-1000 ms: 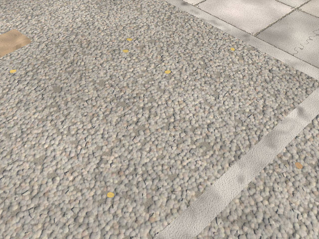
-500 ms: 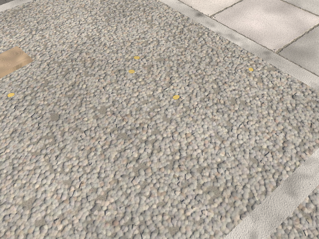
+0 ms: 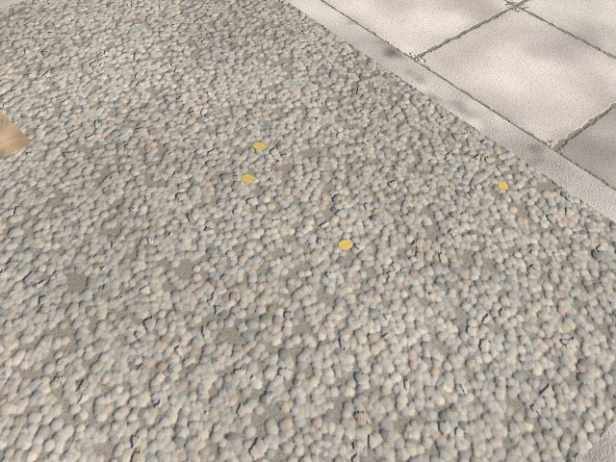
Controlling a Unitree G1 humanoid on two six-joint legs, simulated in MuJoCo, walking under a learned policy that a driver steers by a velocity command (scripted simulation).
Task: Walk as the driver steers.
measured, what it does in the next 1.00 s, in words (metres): walks ahead, turning right: right foot, then left foot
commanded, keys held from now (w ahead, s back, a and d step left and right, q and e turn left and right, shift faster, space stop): w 0.06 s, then w+e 0.78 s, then w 0.06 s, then w+q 0.10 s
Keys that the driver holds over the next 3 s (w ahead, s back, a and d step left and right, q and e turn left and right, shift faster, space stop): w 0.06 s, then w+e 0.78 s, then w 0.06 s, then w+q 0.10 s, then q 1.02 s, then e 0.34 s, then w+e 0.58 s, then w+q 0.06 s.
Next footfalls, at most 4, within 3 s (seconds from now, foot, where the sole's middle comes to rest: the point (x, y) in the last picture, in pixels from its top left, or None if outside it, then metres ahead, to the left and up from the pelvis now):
0.46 right None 0.40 -0.17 -0.77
0.96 left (343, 350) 0.73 -0.07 -0.77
1.40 right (443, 333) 0.78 -0.31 -0.77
1.82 left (331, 336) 0.77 -0.04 -0.77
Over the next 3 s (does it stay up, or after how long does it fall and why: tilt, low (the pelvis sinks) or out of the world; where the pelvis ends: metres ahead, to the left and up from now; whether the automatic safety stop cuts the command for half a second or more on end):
stays up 0.90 -0.27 0.00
